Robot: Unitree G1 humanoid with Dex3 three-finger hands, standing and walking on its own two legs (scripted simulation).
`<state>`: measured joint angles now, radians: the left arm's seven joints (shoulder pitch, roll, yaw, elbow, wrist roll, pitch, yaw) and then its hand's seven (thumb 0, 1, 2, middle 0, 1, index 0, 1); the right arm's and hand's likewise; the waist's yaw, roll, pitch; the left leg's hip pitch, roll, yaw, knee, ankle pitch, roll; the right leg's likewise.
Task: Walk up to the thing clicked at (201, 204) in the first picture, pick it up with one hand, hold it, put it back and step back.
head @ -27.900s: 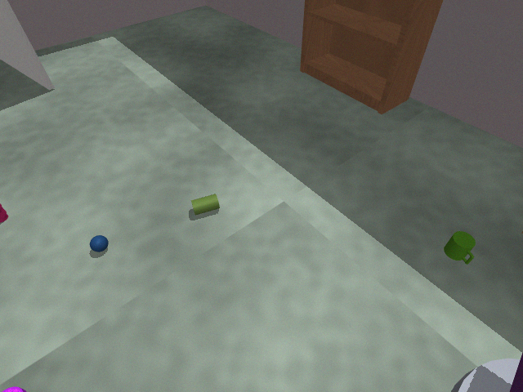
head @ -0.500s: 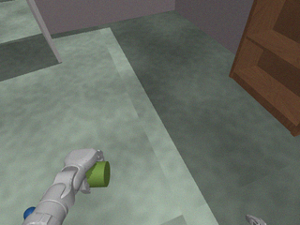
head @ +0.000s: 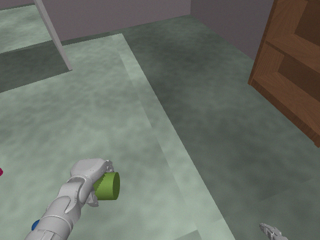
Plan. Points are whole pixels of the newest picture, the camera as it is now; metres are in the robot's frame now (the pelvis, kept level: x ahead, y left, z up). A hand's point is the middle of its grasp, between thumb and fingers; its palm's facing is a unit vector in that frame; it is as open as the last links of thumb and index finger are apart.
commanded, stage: hold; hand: left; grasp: from above
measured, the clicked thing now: (95, 186) +0.30 +0.23 -0.07
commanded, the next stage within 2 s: crouch in 0.88 s
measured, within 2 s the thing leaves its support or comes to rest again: neither
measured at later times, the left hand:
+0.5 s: hand (91, 187) +0.29 +0.22 -0.03, palm faces -0.48 -0.04 -0.88, open 10.3 cm
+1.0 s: hand (92, 186) +0.29 +0.22 -0.03, palm faces -0.46 -0.04 -0.89, open 10.3 cm
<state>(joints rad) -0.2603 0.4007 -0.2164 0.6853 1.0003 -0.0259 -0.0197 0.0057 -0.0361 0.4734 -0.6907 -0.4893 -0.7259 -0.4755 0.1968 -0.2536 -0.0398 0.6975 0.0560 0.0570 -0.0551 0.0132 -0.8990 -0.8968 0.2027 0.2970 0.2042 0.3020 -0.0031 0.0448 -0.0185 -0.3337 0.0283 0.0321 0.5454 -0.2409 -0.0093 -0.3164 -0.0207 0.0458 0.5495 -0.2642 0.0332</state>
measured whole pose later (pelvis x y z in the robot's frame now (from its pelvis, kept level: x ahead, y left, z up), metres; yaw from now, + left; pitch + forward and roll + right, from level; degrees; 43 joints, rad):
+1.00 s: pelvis +0.00 +0.00 +0.00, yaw +0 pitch +0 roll +0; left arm -0.24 0.41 -0.21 0.63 1.00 -0.05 -0.05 0.00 -0.04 0.48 -0.68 -0.51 -0.72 -0.50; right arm 0.17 -0.25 -0.03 0.69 0.06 0.08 -0.07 0.01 -0.91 -0.90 0.20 0.30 0.20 0.30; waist 0.01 0.05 0.00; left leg -0.28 0.03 0.03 0.49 -0.21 -0.01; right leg -0.27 -0.02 0.04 0.50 -0.24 0.03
